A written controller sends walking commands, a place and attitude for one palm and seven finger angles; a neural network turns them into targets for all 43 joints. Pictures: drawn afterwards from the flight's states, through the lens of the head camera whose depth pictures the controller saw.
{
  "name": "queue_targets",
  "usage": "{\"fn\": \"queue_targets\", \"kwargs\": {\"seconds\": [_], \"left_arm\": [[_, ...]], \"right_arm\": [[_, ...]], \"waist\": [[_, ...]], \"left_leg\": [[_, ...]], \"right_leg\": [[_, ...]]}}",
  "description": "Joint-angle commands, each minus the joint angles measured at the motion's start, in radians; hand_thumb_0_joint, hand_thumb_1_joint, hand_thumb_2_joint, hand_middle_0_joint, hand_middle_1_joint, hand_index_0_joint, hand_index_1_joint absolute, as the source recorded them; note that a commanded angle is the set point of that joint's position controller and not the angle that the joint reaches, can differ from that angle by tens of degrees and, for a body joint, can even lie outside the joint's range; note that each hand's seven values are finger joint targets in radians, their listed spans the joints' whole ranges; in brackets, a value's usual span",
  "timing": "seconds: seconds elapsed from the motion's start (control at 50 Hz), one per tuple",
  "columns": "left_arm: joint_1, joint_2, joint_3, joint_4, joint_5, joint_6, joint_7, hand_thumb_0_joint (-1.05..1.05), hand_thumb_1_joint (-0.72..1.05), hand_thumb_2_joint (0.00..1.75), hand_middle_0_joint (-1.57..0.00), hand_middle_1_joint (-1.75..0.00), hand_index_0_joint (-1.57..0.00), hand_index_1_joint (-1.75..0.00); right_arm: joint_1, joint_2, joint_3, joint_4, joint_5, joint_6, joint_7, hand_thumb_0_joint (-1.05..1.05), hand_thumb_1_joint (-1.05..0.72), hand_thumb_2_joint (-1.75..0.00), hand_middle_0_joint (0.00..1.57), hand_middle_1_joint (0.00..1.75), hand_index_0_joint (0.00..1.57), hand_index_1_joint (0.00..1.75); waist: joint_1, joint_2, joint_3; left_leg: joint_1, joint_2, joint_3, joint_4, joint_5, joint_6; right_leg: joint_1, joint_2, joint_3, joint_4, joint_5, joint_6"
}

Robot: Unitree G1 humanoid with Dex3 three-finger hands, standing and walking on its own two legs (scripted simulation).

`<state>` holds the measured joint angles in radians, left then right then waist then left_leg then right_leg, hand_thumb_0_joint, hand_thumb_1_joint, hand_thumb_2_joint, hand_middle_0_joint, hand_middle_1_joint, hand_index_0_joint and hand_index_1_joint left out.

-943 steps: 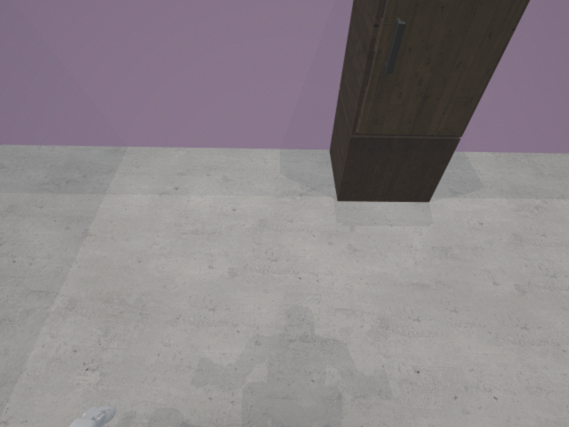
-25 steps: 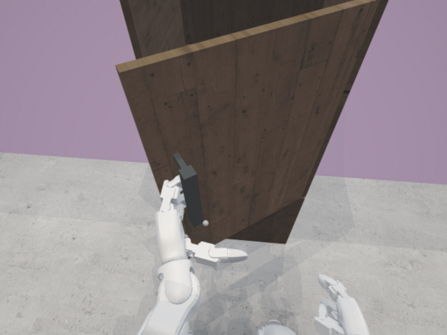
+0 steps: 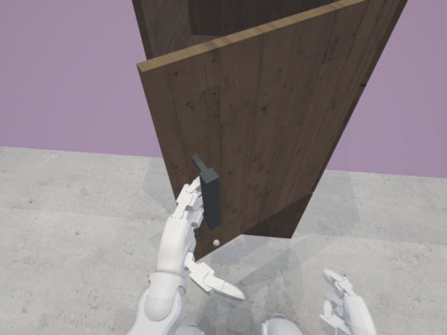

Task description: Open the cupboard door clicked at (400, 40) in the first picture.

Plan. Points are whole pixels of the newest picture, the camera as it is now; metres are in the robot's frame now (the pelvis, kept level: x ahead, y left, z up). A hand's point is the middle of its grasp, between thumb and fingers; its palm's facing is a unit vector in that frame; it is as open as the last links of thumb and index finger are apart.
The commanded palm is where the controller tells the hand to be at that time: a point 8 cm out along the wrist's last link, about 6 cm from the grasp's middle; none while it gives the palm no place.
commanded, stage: slide the hand sideways off the handle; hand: left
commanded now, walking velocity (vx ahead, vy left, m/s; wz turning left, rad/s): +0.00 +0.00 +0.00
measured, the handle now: (205, 194) +0.34 +0.05 +0.08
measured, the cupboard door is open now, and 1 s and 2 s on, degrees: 37 37 37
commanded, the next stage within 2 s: draw the hand back to the body in 0.82 s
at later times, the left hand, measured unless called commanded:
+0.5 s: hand (183, 266) +0.22 +0.08 +0.07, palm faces -0.08 -1.00 -0.01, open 16.3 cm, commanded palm +0.19 +0.13 +0.07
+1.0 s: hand (160, 287) +0.19 +0.10 +0.07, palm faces -0.09 -1.00 -0.04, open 16.3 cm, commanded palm +0.16 +0.17 +0.08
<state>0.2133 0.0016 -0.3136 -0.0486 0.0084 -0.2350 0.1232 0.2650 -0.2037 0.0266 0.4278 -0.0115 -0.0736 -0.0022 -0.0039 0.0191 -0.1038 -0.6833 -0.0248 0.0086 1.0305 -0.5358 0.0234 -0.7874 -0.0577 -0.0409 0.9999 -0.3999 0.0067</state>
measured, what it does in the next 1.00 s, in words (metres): stands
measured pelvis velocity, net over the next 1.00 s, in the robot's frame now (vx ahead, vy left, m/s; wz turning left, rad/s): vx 0.00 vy -0.02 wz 0.01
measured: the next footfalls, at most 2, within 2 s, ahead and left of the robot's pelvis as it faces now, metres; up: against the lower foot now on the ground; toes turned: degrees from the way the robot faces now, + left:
none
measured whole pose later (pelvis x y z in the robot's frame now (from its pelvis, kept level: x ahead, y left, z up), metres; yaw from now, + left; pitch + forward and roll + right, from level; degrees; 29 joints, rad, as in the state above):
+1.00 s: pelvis +0.00 -0.02 -0.02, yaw +1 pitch +12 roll -1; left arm 0.57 0.18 -0.07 -0.36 -0.15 -0.28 -0.13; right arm 0.28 -0.22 0.01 0.37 0.02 -0.10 -0.05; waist 0.01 0.03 -0.14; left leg -0.78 0.00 -0.03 1.17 -0.59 0.00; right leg -0.87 -0.04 -0.08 1.11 -0.45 -0.02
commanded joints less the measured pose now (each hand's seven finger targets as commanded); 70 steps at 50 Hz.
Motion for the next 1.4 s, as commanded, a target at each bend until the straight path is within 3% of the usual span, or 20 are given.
{"fn": "queue_targets", "kwargs": {"seconds": [0.0, 0.12, 0.16, 0.28, 0.34, 0.4, 0.44, 0.54, 0.62, 0.7, 0.76, 0.88, 0.9, 0.96, 1.02, 1.08, 1.16, 1.2, 1.3, 1.38], "left_arm": [[-0.044, -0.013, 0.001, -0.286, 0.055, -0.081, 0.022, 0.00, -0.50, 0.30, -0.15, -0.30, -0.15, -0.30], [0.071, 0.031, 0.030, -0.377, 0.030, -0.073, -0.012, 0.00, -0.50, 0.30, -0.15, -0.30, -0.15, -0.30], [0.098, 0.013, 0.012, -0.403, 0.014, -0.071, -0.029, 0.00, -0.50, 0.30, -0.15, -0.30, -0.15, -0.30], [0.154, 0.054, 0.045, -0.433, -0.006, -0.080, -0.071, 0.00, -0.50, 0.30, -0.15, -0.30, -0.15, -0.30], [0.237, 0.081, 0.080, -0.459, -0.019, -0.090, -0.095, 0.00, -0.50, 0.30, -0.15, -0.30, -0.15, -0.30], [0.273, 0.113, 0.118, -0.479, -0.035, -0.096, -0.120, 0.00, -0.50, 0.30, -0.15, -0.30, -0.15, -0.30], [0.279, 0.124, 0.126, -0.499, -0.043, -0.099, -0.132, 0.00, -0.50, 0.30, -0.15, -0.30, -0.15, -0.30], [0.350, 0.164, 0.193, -0.514, -0.085, -0.115, -0.170, 0.00, -0.50, 0.30, -0.15, -0.30, -0.15, -0.30], [0.388, 0.179, 0.215, -0.521, -0.111, -0.122, -0.204, 0.00, -0.50, 0.30, -0.15, -0.30, -0.15, -0.30], [0.372, 0.202, 0.249, -0.506, -0.128, -0.125, -0.224, 0.00, -0.50, 0.30, -0.15, -0.30, -0.15, -0.30], [0.377, 0.223, 0.283, -0.512, -0.142, -0.133, -0.235, 0.00, -0.50, 0.30, -0.15, -0.30, -0.15, -0.30], [0.352, 0.205, 0.256, -0.541, -0.168, -0.136, -0.256, 0.00, -0.50, 0.30, -0.15, -0.30, -0.15, -0.30], [0.338, 0.203, 0.248, -0.535, -0.167, -0.131, -0.255, 0.00, -0.50, 0.30, -0.15, -0.30, -0.15, -0.30], [0.343, 0.295, 0.353, -0.569, -0.169, -0.109, -0.242, 0.00, -0.50, 0.30, -0.15, -0.30, -0.15, -0.30], [0.351, 0.320, 0.403, -0.577, -0.182, -0.071, -0.237, 0.00, -0.50, 0.30, -0.15, -0.30, -0.15, -0.30], [0.342, 0.284, 0.393, -0.566, -0.214, -0.036, -0.253, 0.00, -0.50, 0.30, -0.15, -0.30, -0.15, -0.30], [0.319, 0.295, 0.400, -0.558, -0.245, -0.005, -0.285, 0.00, -0.50, 0.30, -0.15, -0.30, -0.15, -0.30], [0.320, 0.314, 0.418, -0.560, -0.245, 0.010, -0.299, 0.00, -0.50, 0.30, -0.15, -0.30, -0.15, -0.30], [0.309, 0.345, 0.476, -0.593, -0.259, 0.037, -0.307, 0.00, -0.50, 0.30, -0.15, -0.30, -0.15, -0.30], [0.332, 0.356, 0.517, -0.634, -0.286, 0.049, -0.314, 0.00, -0.36, 0.36, -0.16, -0.30, -0.16, -0.30]], "right_arm": [[-0.062, -0.096, -0.048, -0.184, -0.005, -0.046, 0.010, 0.00, -0.90, -0.90, 0.20, 0.30, 0.20, 0.30], [-0.058, -0.097, -0.046, -0.210, 0.001, -0.032, 0.003, 0.00, -0.90, -0.90, 0.20, 0.30, 0.20, 0.30], [-0.044, -0.095, -0.046, -0.215, 0.004, -0.034, 0.001, 0.00, -0.90, -0.90, 0.20, 0.30, 0.20, 0.30], [-0.031, -0.103, -0.045, -0.219, 0.004, -0.044, -0.011, 0.00, -0.90, -0.90, 0.20, 0.30, 0.20, 0.30], [-0.027, -0.104, -0.050, -0.230, 0.004, -0.049, -0.012, 0.00, -0.90, -0.90, 0.20, 0.30, 0.20, 0.30], [-0.022, -0.106, -0.054, -0.233, 0.008, -0.051, -0.016, 0.00, -0.90, -0.90, 0.20, 0.30, 0.20, 0.30], [-0.024, -0.106, -0.052, -0.235, 0.009, -0.054, -0.017, 0.00, -0.90, -0.90, 0.20, 0.30, 0.20, 0.30], [-0.019, -0.111, -0.061, -0.234, 0.016, -0.063, -0.026, 0.00, -0.90, -0.90, 0.20, 0.30, 0.20, 0.30], [-0.032, -0.115, -0.063, -0.236, 0.022, -0.069, -0.032, 0.00, -0.90, -0.90, 0.20, 0.30, 0.20, 0.30], [-0.035, -0.118, -0.064, -0.237, 0.025, -0.070, -0.039, 0.00, -0.90, -0.90, 0.20, 0.30, 0.20, 0.30], [-0.037, -0.117, -0.067, -0.232, 0.026, -0.077, -0.045, 0.00, -0.90, -0.90, 0.20, 0.30, 0.20, 0.30], [-0.039, -0.122, -0.061, -0.236, 0.031, -0.095, -0.050, 0.00, -0.90, -0.90, 0.20, 0.30, 0.20, 0.30], [-0.039, -0.122, -0.060, -0.236, 0.032, -0.098, -0.051, 0.00, -0.90, -0.90, 0.20, 0.30, 0.20, 0.30], [-0.037, -0.124, -0.064, -0.238, 0.037, -0.091, -0.059, 0.00, -0.90, -0.90, 0.20, 0.30, 0.20, 0.30], [-0.045, -0.121, -0.059, -0.241, 0.047, -0.082, -0.065, 0.00, -0.90, -0.90, 0.20, 0.30, 0.20, 0.30], [-0.050, -0.121, -0.046, -0.237, 0.057, -0.088, -0.069, 0.00, -0.90, -0.90, 0.20, 0.30, 0.20, 0.30], [-0.051, -0.134, -0.037, -0.220, 0.061, -0.114, -0.078, 0.00, -0.90, -0.90, 0.20, 0.30, 0.20, 0.30], [-0.047, -0.137, -0.037, -0.215, 0.061, -0.122, -0.083, 0.00, -0.90, -0.90, 0.20, 0.30, 0.20, 0.30], [-0.052, -0.133, -0.031, -0.202, 0.065, -0.141, -0.084, 0.00, -0.90, -0.90, 0.20, 0.30, 0.20, 0.30], [-0.054, -0.128, -0.030, -0.189, 0.068, -0.161, -0.081, 0.00, -0.90, -0.90, 0.20, 0.30, 0.20, 0.30]], "waist": [[0.009, -0.049, -0.223], [0.015, -0.045, -0.232], [0.000, -0.053, -0.215], [-0.011, -0.069, -0.185], [0.007, -0.057, -0.220], [0.004, -0.065, -0.219], [0.005, -0.022, -0.214], [0.009, -0.057, -0.225], [0.012, -0.042, -0.210], [0.000, -0.063, -0.156], [0.006, -0.046, -0.178], [-0.002, -0.025, -0.180], [-0.010, -0.025, -0.162], [0.013, -0.035, -0.192], [0.028, -0.027, -0.191], [0.015, -0.011, -0.131], [0.005, -0.026, -0.094], [0.006, -0.038, -0.087], [0.026, 0.016, -0.087], [0.040, 0.035, -0.126]], "left_leg": [[0.010, 0.007, -0.041, -0.163, 0.234, -0.024], [0.008, 0.006, -0.037, -0.152, 0.267, -0.022], [0.010, 0.007, -0.038, -0.146, 0.271, -0.021], [-0.023, 0.004, -0.046, -0.126, 0.243, -0.019], [-0.025, 0.001, -0.040, -0.112, 0.281, -0.020], [-0.040, -0.002, -0.034, -0.101, 0.271, -0.018], [-0.044, -0.005, -0.033, -0.094, 0.272, -0.019], [-0.066, -0.007, -0.031, -0.076, 0.271, -0.018], [-0.087, -0.010, -0.031, -0.070, 0.248, -0.017], [-0.128, -0.012, -0.029, -0.061, 0.152, -0.015], [-0.130, -0.012, -0.027, -0.052, 0.145, -0.015], [-0.127, -0.013, -0.032, -0.053, 0.128, -0.015], [-0.134, -0.013, -0.032, -0.050, 0.110, -0.014], [-0.117, -0.011, -0.027, -0.074, 0.108, -0.012], [-0.097, -0.012, -0.022, -0.103, 0.112, -0.010], [-0.067, -0.010, -0.024, -0.141, 0.084, -0.011], [-0.031, -0.003, -0.037, -0.177, 0.078, -0.010], [-0.014, 0.000, -0.039, -0.192, 0.087, -0.009], [0.044, 0.003, -0.046, -0.236, 0.139, -0.015], [0.103, 0.006, -0.047, -0.258, 0.239, -0.022]], "right_leg": [[0.208, 0.037, -0.016, -0.084, 0.144, -0.052], [0.237, 0.044, -0.012, -0.084, 0.190, -0.052], [0.228, 0.045, -0.017, -0.084, 0.205, -0.046], [0.200, 0.046, -0.018, -0.072, 0.184, -0.041], [0.222, 0.045, -0.014, -0.057, 0.225, -0.042], [0.226, 0.046, -0.008, -0.058, 0.229, -0.039], [0.216, 0.045, -0.006, -0.052, 0.228, -0.040], [0.231, 0.049, -0.001, -0.051, 0.238, -0.037], [0.224, 0.050, 0.005, -0.053, 0.210, -0.036], [0.178, 0.049, 0.014, -0.077, 0.085, -0.031], [0.178, 0.048, 0.021, -0.073, 0.067, -0.033], [0.158, 0.049, 0.016, -0.073, 0.032, -0.031], [0.142, 0.049, 0.018, -0.081, 0.007, -0.029], [0.198, 0.049, 0.032, -0.110, -0.016, -0.031], [0.243, 0.051, 0.035, -0.143, -0.025, -0.031], [0.228, 0.056, 0.017, -0.180, -0.057, -0.025], [0.238, 0.058, 0.004, -0.215, -0.065, -0.021], [0.249, 0.059, -0.002, -0.221, -0.051, -0.020], [0.291, 0.064, -0.024, -0.222, 0.021, -0.025], [0.352, 0.068, -0.038, -0.222, 0.143, -0.026]]}}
